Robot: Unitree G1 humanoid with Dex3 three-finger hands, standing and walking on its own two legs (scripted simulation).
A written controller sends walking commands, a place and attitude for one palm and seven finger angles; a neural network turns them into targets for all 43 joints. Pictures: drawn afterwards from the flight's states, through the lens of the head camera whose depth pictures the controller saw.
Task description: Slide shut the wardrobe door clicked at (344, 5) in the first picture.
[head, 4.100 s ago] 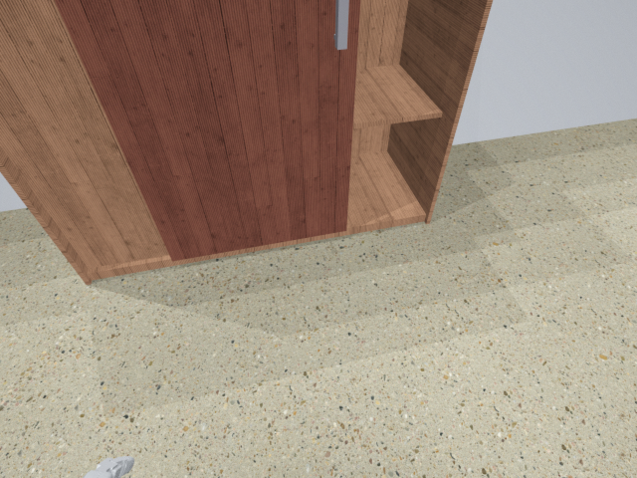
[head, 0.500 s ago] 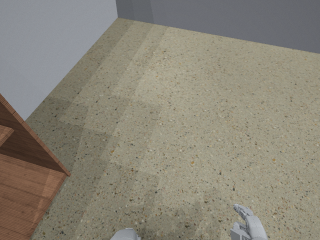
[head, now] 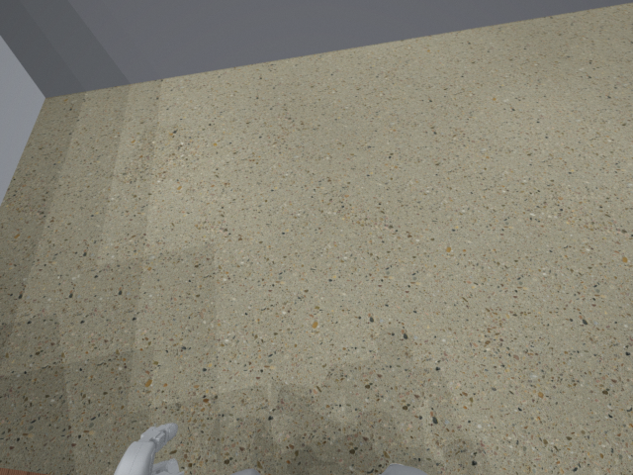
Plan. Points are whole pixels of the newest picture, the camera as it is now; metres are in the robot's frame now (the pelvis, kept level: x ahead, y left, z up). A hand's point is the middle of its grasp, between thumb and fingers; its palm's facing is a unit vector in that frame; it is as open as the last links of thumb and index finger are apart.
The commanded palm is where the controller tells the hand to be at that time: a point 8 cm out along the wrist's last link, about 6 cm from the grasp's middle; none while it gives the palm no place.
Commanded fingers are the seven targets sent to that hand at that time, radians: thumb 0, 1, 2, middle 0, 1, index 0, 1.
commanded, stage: walk to a spot facing it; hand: left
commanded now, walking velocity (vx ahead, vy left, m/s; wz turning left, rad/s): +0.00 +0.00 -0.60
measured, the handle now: out of the picture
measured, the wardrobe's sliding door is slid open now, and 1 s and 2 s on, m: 0.38 0.38 0.38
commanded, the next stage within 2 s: turn to face it in 1.90 s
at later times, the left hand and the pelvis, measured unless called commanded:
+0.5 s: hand out of the picture +0.14 +0.23 -0.16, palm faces -0.20 -0.96 -0.19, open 7.4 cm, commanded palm none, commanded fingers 0.00 0.90 0.90 -0.20 -0.30 -0.20 -0.30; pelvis +0.02 +0.04 +0.02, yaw -17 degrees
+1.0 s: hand (265, 413) +0.22 +0.10 -0.13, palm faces -0.53 -0.79 -0.29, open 7.4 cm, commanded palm none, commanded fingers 0.00 0.90 0.90 -0.20 -0.30 -0.20 -0.30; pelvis +0.00 +0.00 +0.01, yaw -35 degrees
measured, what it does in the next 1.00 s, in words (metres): steps on the spot, turning right: left foot, then right foot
